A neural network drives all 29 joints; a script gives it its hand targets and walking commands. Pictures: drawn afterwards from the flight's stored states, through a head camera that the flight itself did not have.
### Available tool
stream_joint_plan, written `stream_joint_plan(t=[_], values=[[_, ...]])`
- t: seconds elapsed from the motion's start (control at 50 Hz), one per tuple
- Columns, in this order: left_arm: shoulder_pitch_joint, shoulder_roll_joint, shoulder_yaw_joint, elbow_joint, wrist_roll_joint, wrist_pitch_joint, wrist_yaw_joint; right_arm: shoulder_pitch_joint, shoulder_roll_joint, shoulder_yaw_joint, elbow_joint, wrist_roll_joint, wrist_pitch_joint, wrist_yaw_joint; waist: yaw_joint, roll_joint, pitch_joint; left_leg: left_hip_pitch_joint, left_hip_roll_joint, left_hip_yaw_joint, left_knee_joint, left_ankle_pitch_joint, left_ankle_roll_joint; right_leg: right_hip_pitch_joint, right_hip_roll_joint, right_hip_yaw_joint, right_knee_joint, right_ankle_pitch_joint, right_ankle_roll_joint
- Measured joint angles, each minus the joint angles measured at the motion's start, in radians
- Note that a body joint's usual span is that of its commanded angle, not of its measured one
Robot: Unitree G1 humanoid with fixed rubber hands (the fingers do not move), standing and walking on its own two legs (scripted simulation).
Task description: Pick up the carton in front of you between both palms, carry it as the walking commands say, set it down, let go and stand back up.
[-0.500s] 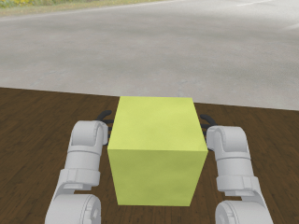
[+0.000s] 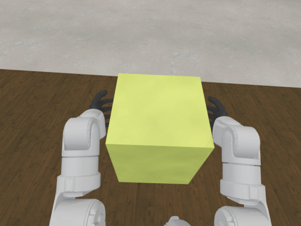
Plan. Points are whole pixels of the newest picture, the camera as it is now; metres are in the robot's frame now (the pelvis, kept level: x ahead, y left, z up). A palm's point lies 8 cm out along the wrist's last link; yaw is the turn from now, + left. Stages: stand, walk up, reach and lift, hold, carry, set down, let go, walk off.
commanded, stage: carry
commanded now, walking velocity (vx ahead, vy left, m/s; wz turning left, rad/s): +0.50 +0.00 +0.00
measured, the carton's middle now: (156, 133) +0.38 -0.03 +0.04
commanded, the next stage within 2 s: none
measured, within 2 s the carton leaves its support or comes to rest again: neither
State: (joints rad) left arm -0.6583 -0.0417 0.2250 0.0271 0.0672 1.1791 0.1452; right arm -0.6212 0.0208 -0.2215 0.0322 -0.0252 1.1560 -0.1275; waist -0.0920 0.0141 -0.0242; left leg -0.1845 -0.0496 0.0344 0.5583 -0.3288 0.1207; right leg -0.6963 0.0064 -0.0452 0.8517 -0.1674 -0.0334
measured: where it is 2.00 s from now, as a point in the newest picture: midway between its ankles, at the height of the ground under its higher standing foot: (140, 112)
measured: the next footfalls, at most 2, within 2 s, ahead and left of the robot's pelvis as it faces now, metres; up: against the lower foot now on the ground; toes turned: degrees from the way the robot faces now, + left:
right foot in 0.14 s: +0.27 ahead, -0.04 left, -0.06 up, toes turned -2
left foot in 0.66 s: +0.63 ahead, +0.07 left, -0.12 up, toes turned +1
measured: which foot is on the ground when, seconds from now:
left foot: down 0.00-0.12, up 0.14-0.64, down 0.66-1.00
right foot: up 0.00-0.12, down 0.14-0.64, up 0.66-1.00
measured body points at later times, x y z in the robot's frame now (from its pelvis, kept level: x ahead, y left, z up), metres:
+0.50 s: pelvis +0.33 -0.01 -0.06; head +0.37 -0.02 +0.39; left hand +0.69 +0.17 +0.02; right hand +0.70 -0.14 +0.02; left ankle +0.47 +0.15 -0.74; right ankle +0.24 -0.04 -0.78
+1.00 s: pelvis +0.66 +0.04 -0.11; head +0.70 +0.05 +0.34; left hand +1.04 +0.17 -0.01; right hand +1.02 -0.13 -0.01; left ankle +0.59 +0.06 -0.84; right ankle +0.75 -0.13 -0.78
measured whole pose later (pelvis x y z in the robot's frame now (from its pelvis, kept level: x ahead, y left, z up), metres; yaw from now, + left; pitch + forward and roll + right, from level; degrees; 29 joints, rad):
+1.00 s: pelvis +0.66 +0.04 -0.11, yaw -1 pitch +6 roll -2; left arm -0.64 -0.03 0.22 0.06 0.07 1.18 0.13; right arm -0.63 0.02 -0.21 0.08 -0.03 1.17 -0.13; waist -0.05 0.01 -0.02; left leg -0.26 -0.08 0.08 0.52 -0.21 0.16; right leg -0.74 -0.05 0.00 0.95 -0.15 -0.03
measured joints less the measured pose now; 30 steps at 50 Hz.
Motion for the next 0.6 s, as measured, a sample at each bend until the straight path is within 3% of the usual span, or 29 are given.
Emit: stream_joint_plan(t=[0.08,0.14,0.16,0.2,0.26,0.36,0.44,0.52,0.6], values=[[0.017,-0.007,0.016,0.004,0.036,0.005,-0.017,-0.024,-0.004,0.011,0.066,0.005,-0.012,0.0,-0.015,-0.023,-0.033,0.112,-0.029,-0.003,0.013,-0.087,-0.005,0.081,0.034,-0.058,-0.34,0.322,-0.038],[0.016,-0.008,0.011,0.05,0.05,0.004,-0.024,-0.025,-0.022,0.025,0.113,0.01,-0.01,0.003,0.012,-0.048,-0.06,0.125,-0.06,0.016,0.248,-0.148,-0.026,0.221,0.046,-0.092,-0.467,0.455,-0.056],[0.008,-0.009,0.01,0.071,0.054,0.0,-0.024,-0.031,-0.033,0.029,0.132,0.012,-0.01,0.006,0.032,-0.044,-0.071,0.088,-0.055,0.028,0.389,-0.169,-0.038,0.249,0.05,-0.087,-0.436,0.351,-0.08],[-0.001,-0.003,0.004,0.122,0.052,-0.015,-0.025,-0.044,-0.046,0.033,0.174,0.013,-0.014,0.008,0.082,-0.002,-0.057,-0.047,-0.033,-0.015,0.679,-0.225,-0.06,0.218,0.084,-0.095,-0.29,0.161,-0.118],[0.033,0.023,-0.014,0.154,0.015,-0.009,-0.026,-0.01,-0.021,0.045,0.179,-0.016,0.007,0.007,0.135,-0.015,-0.027,-0.245,0.0,-0.046,0.83,-0.158,-0.058,0.244,0.091,-0.093,-0.228,0.092,-0.123],[0.058,0.042,-0.039,0.144,-0.037,-0.036,-0.018,0.026,0.016,0.023,0.111,-0.058,0.015,0.006,0.166,-0.027,0.014,-0.467,0.086,-0.055,0.609,-0.039,-0.078,0.33,0.088,-0.087,-0.254,0.016,-0.12],[0.059,0.03,-0.043,0.147,-0.037,-0.074,-0.017,0.056,0.025,0.006,0.07,-0.063,-0.009,0.006,0.178,-0.03,0.018,-0.546,0.114,-0.046,0.427,0.132,-0.079,0.411,0.084,-0.062,-0.291,-0.039,-0.106],[0.06,0.022,-0.051,0.124,-0.038,-0.092,-0.017,0.081,0.025,0.005,0.016,-0.061,-0.02,0.006,0.182,-0.018,0.005,-0.53,0.098,-0.023,0.202,0.327,-0.071,0.508,0.086,-0.033,-0.32,-0.109,-0.086],[0.037,0.024,-0.058,0.085,-0.043,-0.085,-0.016,0.074,0.016,0.007,-0.042,-0.056,-0.007,0.006,0.188,0.001,-0.021,-0.434,0.048,0.035,-0.042,0.52,-0.041,0.596,0.095,-0.011,-0.276,-0.231,-0.069]])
